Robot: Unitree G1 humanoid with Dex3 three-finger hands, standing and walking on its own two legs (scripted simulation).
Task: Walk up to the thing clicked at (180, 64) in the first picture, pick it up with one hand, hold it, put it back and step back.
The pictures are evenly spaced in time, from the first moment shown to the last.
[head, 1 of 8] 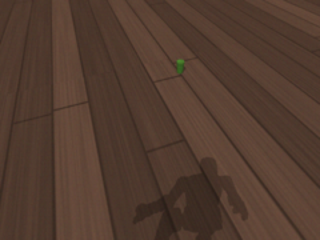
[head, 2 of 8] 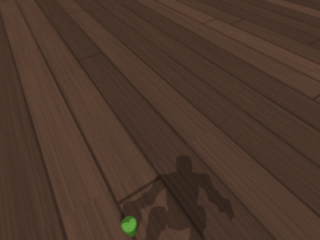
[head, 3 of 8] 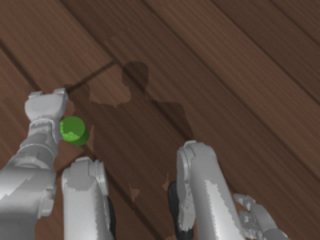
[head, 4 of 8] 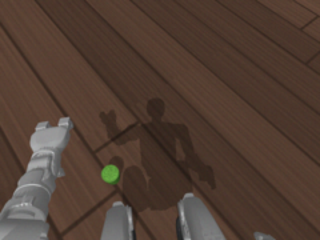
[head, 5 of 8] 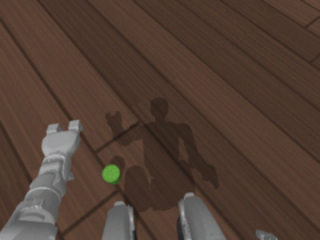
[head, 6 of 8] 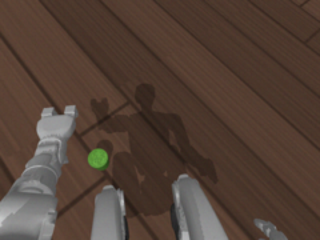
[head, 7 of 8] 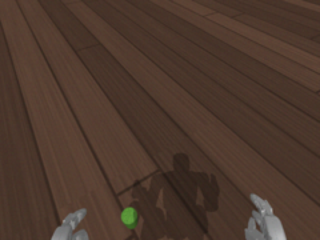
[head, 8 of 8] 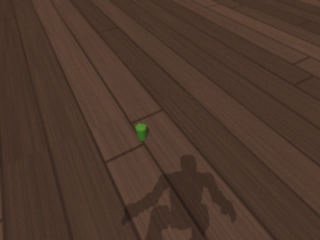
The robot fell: no
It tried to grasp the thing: yes
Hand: left
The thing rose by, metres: 0.01
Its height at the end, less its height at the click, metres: +0.00
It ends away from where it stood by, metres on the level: 0.01
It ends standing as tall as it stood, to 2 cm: yes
